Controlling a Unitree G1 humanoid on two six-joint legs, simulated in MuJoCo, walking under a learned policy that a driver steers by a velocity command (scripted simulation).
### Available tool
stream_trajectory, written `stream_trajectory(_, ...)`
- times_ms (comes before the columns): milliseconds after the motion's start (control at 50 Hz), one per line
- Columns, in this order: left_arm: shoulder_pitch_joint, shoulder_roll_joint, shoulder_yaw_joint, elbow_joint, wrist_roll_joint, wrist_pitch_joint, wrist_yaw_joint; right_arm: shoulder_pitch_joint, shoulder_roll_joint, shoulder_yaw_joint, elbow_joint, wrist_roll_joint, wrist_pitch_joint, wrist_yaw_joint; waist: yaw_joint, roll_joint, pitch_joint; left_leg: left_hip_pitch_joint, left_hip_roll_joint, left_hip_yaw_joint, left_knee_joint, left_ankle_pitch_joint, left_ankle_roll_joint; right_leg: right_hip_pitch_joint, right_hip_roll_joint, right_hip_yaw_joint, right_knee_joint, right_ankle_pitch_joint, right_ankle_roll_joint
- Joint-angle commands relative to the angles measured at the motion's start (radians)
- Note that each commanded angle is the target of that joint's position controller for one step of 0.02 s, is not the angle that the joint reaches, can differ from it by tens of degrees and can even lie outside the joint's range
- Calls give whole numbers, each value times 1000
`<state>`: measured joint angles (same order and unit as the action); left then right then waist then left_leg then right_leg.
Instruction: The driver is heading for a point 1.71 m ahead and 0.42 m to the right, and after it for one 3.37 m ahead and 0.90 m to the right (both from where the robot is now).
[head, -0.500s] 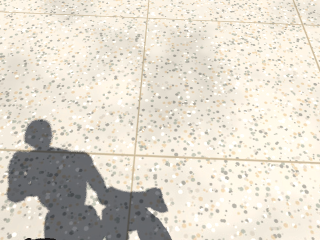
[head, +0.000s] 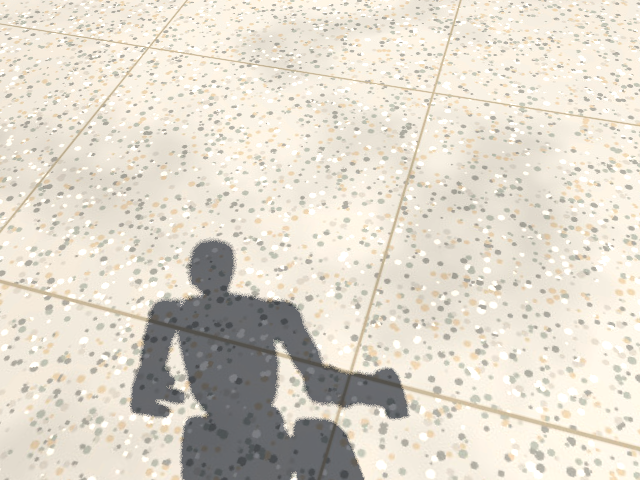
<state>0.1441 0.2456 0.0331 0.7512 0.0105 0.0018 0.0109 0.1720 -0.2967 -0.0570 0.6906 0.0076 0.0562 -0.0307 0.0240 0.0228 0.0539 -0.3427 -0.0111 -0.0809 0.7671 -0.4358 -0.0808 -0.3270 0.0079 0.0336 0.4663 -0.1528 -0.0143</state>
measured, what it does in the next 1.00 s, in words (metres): walks ahead: left foot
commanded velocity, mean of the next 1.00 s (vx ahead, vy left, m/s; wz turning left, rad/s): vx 0.24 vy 0.00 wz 0.04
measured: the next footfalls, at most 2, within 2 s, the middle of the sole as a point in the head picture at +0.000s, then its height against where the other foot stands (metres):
left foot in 0.06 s outside the picture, level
left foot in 1.02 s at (289, 475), level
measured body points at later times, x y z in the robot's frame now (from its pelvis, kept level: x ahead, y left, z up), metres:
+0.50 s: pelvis +0.05 +0.01 +0.00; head +0.05 +0.00 +0.44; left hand +0.15 +0.29 -0.12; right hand +0.11 -0.25 -0.14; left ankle -0.01 +0.14 -0.74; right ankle +0.07 -0.10 -0.73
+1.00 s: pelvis +0.27 +0.02 -0.02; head +0.31 +0.02 +0.43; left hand +0.19 +0.29 -0.15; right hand +0.53 -0.19 -0.08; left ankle +0.43 +0.13 -0.73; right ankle +0.08 -0.10 -0.74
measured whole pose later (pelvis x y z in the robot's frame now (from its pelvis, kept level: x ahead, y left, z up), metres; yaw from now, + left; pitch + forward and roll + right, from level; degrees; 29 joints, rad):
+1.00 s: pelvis +0.27 +0.02 -0.02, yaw +0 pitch +2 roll +0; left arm 0.46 0.27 0.04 1.00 -0.01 -0.06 0.01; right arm -0.03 -0.24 -0.03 0.68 0.02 -0.09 0.04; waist 0.10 0.01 0.04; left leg -0.53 0.01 0.03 0.50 -0.02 0.06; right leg 0.18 0.01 0.00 0.22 -0.42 -0.01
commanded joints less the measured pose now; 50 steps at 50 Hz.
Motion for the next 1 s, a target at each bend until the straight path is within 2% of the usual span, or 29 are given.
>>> stream_trajectory(20, -31, 165, 37, -49, -12, -3, 2, 70, -62, -17, -24, -1, -14, 7, -30, -204, -157, 138, -8, 60, -272, 175, 28, 123, -196, 196, -101, 143, -182)
stream_trajectory(40, -10, 155, 32, -37, -17, -5, 1, 75, -65, -18, -15, -7, -15, 10, -36, -186, -142, 194, -13, 63, -370, 241, 53, 84, -180, 187, -99, 85, -151)
stream_trajectory(60, 23, 143, 26, -23, -14, -13, -3, 61, -95, -19, -26, -21, -17, 9, -27, -144, -140, 263, 37, 1, -383, 310, 85, 21, -163, 173, -90, 9, -94)
stream_trajectory(80, 35, 119, 17, -29, 8, -25, -11, 57, -156, -29, -40, -33, -16, 2, 4, -3, -149, 291, 152, -114, -372, 414, 137, -32, -101, 98, -10, -77, -34)
stream_trajectory(100, 30, 73, 9, -29, 12, -30, -12, 25, -126, -22, -15, -36, -21, 10, 32, 153, -134, 123, 170, -136, -399, 224, 190, 62, -30, 3, -14, -135, 21)
stream_trajectory(120, -14, 104, 12, -19, 21, -30, -9, -15, -60, -5, -33, -39, -32, 19, 9, 109, -86, 57, 136, -122, -427, 95, 177, 111, -32, 8, -6, -79, 48)
stream_trajectory(140, -28, 107, 16, -13, 18, -28, -8, -6, -44, 1, -19, -45, -41, 20, 1, 94, -70, 36, 112, -104, -431, 49, 149, 128, -32, 10, -7, -47, 49)
stream_trajectory(180, -7, 117, 20, 9, 11, -20, 1, 13, -68, -3, -4, -35, -59, 20, 0, 74, -32, 23, 89, -82, -418, 95, 120, 130, -39, 22, -8, -9, 38)
stream_trajectory(300, 15, 107, 22, 70, 1, -21, 7, 64, -53, 4, 32, -24, -70, 9, -9, 15, -36, 64, 68, -56, -379, 219, 116, 139, -45, 28, -13, 51, 35)
stream_trajectory(340, 23, 98, 22, 95, -4, -17, 10, 97, -64, -2, 53, -17, -64, 6, -21, 29, -44, 73, 63, -69, -414, 1, 138, 117, -2, -22, 31, -109, 36)
stream_trajectory(380, -11, 102, 26, 86, -16, -26, 10, 126, -120, -19, 55, -6, -59, 3, -51, 108, 24, 83, 152, -214, -509, -282, 213, -36, 40, -84, 163, -262, 30)
stream_trajectory(420, -57, 105, 28, 60, -31, -55, 0, 149, -143, -28, 65, 4, -72, -1, -69, 154, 98, 98, 269, -377, -582, -332, 292, -154, -4, -50, 259, -267, -5)
stream_trajectory(460, -44, 105, 29, 63, -42, -86, -18, 138, -124, -25, 71, 8, -89, -1, -52, 158, 106, 163, 293, -379, -567, -194, 306, -198, -44, -24, 243, -301, -46)
stream_trajectory(480, -14, 101, 29, 77, -45, -98, -28, 114, -118, -25, 68, 15, -92, 2, -28, 142, 89, 160, 272, -329, -545, -129, 288, -130, -44, -34, 155, -276, -61)
stream_trajectory(520, 144, 118, 44, 160, -35, -105, -35, 53, -101, -21, 55, 16, -90, 9, 49, 97, 10, 26, 172, -183, -448, 31, 227, 210, 6, -67, 18, -66, -55)
stream_trajectory(540, 243, 166, 60, 188, -31, -104, -32, 20, -57, -8, 37, 8, -95, 10, 88, 4, -24, -60, 95, -77, -272, 115, 174, 330, -76, 70, -49, -121, -81)
stream_trajectory(560, 346, 278, 88, 209, -31, -105, -34, 11, -10, 3, -5, 3, -110, 5, 104, -279, -65, -252, -46, 75, 60, 46, 94, 483, -269, 443, -196, -240, -197)
stream_trajectory(580, 351, 244, 72, 201, -19, -111, -39, 17, -61, -11, -11, 18, -126, 1, 105, -278, -64, -387, -47, -3, 275, -145, 85, 512, -380, 667, -274, -278, -281)
stream_trajectory(600, 282, 194, 55, 183, -18, -117, -35, 44, -84, -19, 2, 35, -139, 8, 63, -183, -8, -447, 13, -47, 372, -89, 108, 487, -375, 594, -261, -273, -269)
stream_trajectory(620, 239, 169, 48, 165, -17, -118, -32, 49, -78, -18, 17, 36, -148, 15, 46, -138, 4, -465, 51, -33, 383, 4, 127, 470, -332, 496, -262, -260, -236)
stream_trajectory(640, 214, 159, 42, 158, -18, -116, -32, 30, -76, -20, 17, 28, -153, 19, 38, -106, 26, -488, 82, -15, 357, 83, 136, 453, -310, 424, -278, -203, -214)
stream_trajectory(680, 216, 117, 23, 160, -12, -105, -31, 6, -65, -25, 15, 13, -151, 33, 30, -114, 15, -430, 112, 17, 290, 186, 129, 411, -249, 284, -300, -24, -176)
stream_trajectory(740, 250, 146, 24, 172, -15, -93, -20, -50, -26, -15, -5, 6, -141, 45, 36, -98, 16, -416, 106, 69, 162, 266, 87, 381, -219, 172, -322, 178, -184)
stream_trajectory(800, 254, 173, 26, 174, -13, -85, -5, -155, 3, 2, -40, 9, -144, 51, 56, -96, 42, -342, 87, 97, -50, 399, 65, 302, -190, 92, -351, 204, -172)
stream_trajectory(860, 298, 181, 27, 192, -22, -84, 0, -238, -5, 7, -65, 17, -148, 62, 76, -103, 73, -265, 61, 113, -174, 496, 68, 268, -203, 68, -377, 169, -174)
stream_trajectory(900, 310, 180, 30, 203, -29, -81, 0, -268, -18, 6, -80, 21, -151, 69, 65, -104, 88, -264, 60, 93, -220, 500, 91, 315, -233, 65, -363, 197, -167)
stream_trajectory(960, 293, 200, 42, 203, -29, -71, 1, -233, -61, -9, -78, 17, -156, 76, 10, -115, 37, -186, 33, 99, -251, 424, 141, 412, -263, 47, -256, 459, -138)
stream_trajectory(980, 284, 213, 47, 200, -26, -65, 2, -164, -86, -21, -61, 15, -155, 72, -33, -132, -22, -84, 3, 122, -245, 392, 162, 428, -257, 34, -163, 645, -127)
stream_trajectory(1000, 271, 206, 45, 194, -20, -56, 3, -12, -122, -43, -14, 15, -151, 65, -113, -127, -118, 111, -26, 146, -255, 388, 192, 396, -219, 2, 15, 769, -104)
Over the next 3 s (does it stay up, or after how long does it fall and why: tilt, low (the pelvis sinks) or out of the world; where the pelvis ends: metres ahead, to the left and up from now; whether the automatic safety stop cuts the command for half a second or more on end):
stays up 1.29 -0.36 0.00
